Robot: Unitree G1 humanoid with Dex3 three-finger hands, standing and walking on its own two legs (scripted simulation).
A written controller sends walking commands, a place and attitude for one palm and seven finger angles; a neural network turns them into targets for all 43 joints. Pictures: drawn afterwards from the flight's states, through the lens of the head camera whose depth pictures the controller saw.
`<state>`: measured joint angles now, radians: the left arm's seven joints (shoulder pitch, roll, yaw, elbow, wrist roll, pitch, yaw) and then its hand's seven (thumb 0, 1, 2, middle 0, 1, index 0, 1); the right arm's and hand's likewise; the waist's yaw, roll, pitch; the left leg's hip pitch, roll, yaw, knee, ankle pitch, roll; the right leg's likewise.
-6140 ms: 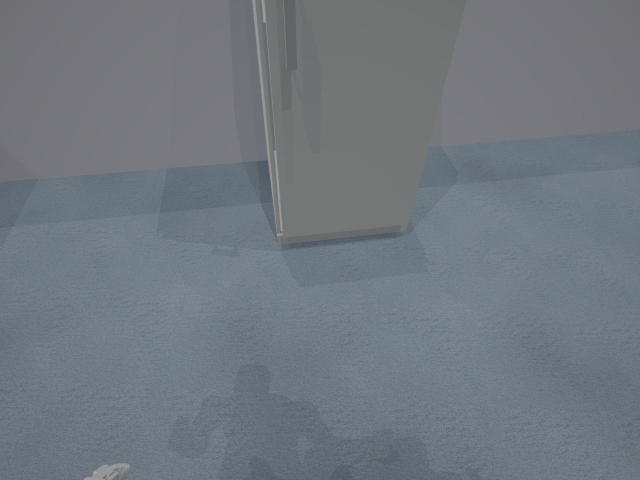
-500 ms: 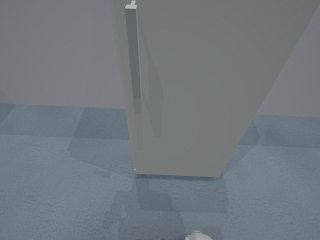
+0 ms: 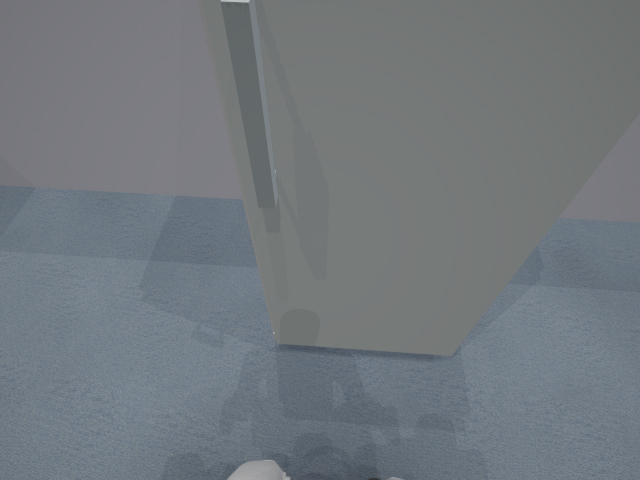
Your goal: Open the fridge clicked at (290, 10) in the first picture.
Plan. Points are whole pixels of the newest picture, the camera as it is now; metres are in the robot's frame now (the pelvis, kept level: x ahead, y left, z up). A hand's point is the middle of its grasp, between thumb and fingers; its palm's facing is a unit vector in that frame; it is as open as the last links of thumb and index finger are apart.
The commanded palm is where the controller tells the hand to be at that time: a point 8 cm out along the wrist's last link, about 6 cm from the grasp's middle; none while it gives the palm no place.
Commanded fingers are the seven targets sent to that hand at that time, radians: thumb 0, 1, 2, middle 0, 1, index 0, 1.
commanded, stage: come to a stop and stand still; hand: left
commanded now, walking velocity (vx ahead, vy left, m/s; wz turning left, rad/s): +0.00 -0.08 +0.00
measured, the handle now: (259, 112) +0.50 +0.12 +0.18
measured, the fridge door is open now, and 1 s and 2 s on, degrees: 0 0 0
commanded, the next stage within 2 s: look again from close up in 1.12 s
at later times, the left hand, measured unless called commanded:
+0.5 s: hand out of the picture -0.04 +0.23 -0.17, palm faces +0.01 -0.98 -0.22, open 7.4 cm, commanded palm none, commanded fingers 0.00 0.90 0.90 -0.20 -0.30 -0.20 -0.30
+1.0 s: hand out of the picture -0.11 +0.16 -0.17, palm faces +0.02 -0.99 -0.14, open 7.4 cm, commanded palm none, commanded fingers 0.00 0.90 0.90 -0.20 -0.30 -0.20 -0.30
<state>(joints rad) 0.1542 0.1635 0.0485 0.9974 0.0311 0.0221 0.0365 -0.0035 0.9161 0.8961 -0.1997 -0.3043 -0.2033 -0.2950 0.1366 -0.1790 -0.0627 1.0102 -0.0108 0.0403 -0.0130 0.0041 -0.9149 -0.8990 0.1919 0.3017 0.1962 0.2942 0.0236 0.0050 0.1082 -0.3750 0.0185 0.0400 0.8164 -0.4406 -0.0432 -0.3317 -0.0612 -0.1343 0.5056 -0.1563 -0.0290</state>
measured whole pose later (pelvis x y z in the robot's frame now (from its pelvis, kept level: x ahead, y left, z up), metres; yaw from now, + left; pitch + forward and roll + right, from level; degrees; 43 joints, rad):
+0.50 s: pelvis -0.04 +0.05 +0.01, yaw -2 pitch -1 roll +1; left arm 0.27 0.17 0.02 1.11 0.01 0.03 0.04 0.00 0.91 0.90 -0.19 -0.30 -0.20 -0.29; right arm 0.22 -0.16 -0.04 1.08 -0.01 0.00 -0.03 0.00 -0.93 -0.90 0.20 0.30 0.20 0.30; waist 0.00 -0.01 0.02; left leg -0.23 -0.04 0.13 0.41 -0.16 0.07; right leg -0.10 -0.05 -0.01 0.43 -0.30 0.03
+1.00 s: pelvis -0.08 +0.02 +0.01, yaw -1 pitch -2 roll +0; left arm 0.36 0.09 0.00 1.14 0.01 0.01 0.04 0.00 0.91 0.90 -0.20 -0.30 -0.20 -0.29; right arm 0.37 -0.11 -0.02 1.18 -0.02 0.02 -0.02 0.01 -0.91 -0.90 0.19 0.30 0.20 0.29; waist -0.02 0.00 0.02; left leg -0.27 0.01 0.08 0.40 -0.10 0.03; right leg -0.13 0.01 -0.05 0.44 -0.28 -0.02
